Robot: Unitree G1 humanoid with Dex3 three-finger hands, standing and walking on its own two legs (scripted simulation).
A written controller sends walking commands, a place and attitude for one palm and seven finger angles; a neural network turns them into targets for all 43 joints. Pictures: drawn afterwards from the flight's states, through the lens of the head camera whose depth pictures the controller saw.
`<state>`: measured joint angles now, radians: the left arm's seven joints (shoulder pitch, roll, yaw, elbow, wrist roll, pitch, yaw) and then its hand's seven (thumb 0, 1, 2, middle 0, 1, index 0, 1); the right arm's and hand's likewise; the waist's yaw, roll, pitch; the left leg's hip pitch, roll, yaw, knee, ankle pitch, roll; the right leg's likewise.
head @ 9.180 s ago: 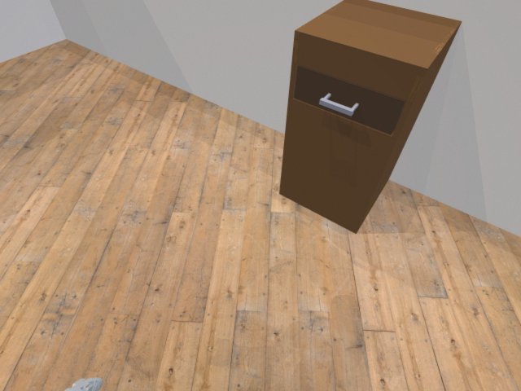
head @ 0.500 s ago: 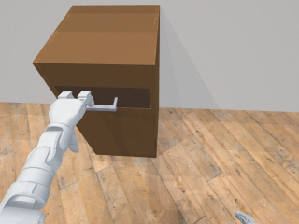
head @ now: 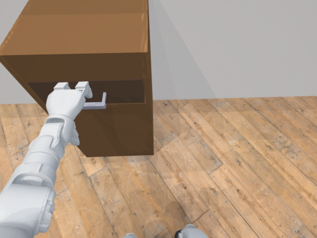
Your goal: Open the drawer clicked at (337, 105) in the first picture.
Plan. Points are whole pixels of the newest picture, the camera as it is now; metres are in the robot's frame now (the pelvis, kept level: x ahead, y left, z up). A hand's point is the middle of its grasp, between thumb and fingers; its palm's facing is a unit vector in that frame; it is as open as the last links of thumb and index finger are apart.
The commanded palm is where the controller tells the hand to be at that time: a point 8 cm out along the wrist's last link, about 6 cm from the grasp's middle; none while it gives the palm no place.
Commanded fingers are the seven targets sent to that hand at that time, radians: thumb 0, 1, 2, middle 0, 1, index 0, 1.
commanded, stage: move the hooked fingers above the handle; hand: left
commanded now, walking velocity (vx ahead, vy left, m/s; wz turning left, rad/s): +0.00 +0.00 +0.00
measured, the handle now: (89, 100) +0.56 +0.24 -0.09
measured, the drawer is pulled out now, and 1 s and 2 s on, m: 0.00 0.00 0.00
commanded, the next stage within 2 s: lower the fingers behind the handle in 1.16 s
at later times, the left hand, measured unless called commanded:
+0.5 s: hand (84, 104) +0.51 +0.24 -0.04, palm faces -0.07 -0.02 -1.00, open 13.8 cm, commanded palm +0.50 +0.23 +0.01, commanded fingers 0.00 -0.50 0.30 -0.30 -1.20 -0.30 -1.20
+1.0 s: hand (81, 105) +0.51 +0.24 -0.04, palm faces -0.09 -0.03 -1.00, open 13.8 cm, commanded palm +0.50 +0.23 +0.01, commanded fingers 0.00 -0.50 0.30 -0.30 -1.20 -0.30 -1.20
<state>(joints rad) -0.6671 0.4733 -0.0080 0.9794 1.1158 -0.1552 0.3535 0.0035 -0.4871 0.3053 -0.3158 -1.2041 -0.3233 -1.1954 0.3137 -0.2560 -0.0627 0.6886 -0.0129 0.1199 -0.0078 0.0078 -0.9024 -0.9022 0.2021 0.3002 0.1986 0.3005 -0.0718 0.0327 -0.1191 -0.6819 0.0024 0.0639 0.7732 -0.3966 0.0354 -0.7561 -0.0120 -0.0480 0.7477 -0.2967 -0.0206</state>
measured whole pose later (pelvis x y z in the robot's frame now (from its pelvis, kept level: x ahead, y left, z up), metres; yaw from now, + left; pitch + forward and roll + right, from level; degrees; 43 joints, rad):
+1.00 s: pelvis +0.01 +0.02 -0.03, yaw +0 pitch +26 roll -3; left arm -0.88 0.54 0.00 1.14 1.13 -0.11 0.37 0.00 -0.49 0.31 -0.32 -1.20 -0.32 -1.20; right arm 0.34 -0.26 -0.04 0.69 -0.05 0.12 0.01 0.00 -0.90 -0.90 0.20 0.30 0.20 0.30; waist -0.15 0.05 -0.15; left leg -0.96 0.02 0.04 1.00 -0.50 0.05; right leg -1.00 0.00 -0.07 0.91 -0.36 0.00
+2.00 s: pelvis -0.02 +0.01 -0.06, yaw -1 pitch +29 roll -3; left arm -0.90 0.57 0.04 1.17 1.15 -0.12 0.41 0.00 -0.49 0.31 -0.31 -1.20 -0.32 -1.20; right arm 0.32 -0.26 -0.02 0.70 -0.06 0.10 0.02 0.00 -0.90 -0.90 0.20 0.30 0.20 0.30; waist -0.17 0.05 -0.16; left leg -1.14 0.03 0.03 1.17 -0.54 0.05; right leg -1.18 0.00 -0.07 1.07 -0.40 -0.01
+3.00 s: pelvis -0.03 +0.01 -0.10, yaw -1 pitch +33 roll -4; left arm -0.95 0.62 0.04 1.14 1.15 -0.13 0.40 0.00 -0.49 0.31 -0.30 -1.20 -0.32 -1.20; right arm 0.32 -0.27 0.00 0.69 -0.06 0.08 0.01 0.00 -0.90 -0.90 0.20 0.30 0.20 0.30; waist -0.18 0.06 -0.17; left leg -1.31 0.03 0.01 1.32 -0.58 0.05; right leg -1.35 0.00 -0.09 1.21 -0.44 -0.02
